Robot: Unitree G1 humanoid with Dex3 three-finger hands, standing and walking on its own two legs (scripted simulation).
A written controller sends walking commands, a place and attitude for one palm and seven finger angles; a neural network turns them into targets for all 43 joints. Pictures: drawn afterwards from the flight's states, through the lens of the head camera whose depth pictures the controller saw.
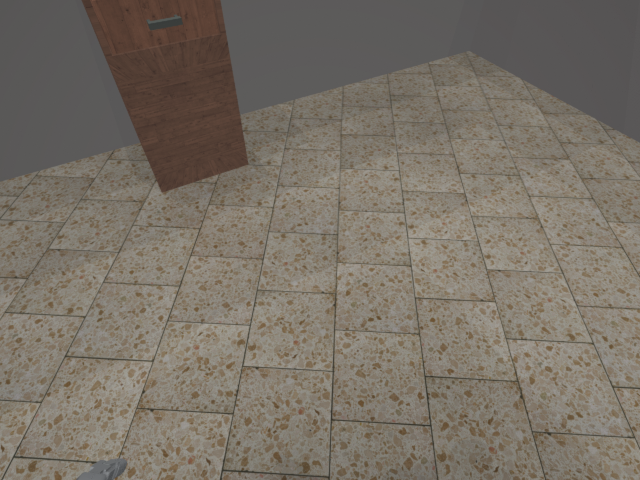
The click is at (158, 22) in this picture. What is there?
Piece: drawer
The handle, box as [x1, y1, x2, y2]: [146, 15, 182, 29]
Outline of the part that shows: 182,24 181,18 176,15 170,18 159,20 146,20 150,29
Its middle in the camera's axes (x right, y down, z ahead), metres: -0.55 -0.75 +1.34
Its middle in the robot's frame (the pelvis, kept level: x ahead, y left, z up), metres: +1.48 +0.62 -0.04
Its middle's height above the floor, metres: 0.72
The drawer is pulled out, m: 0.00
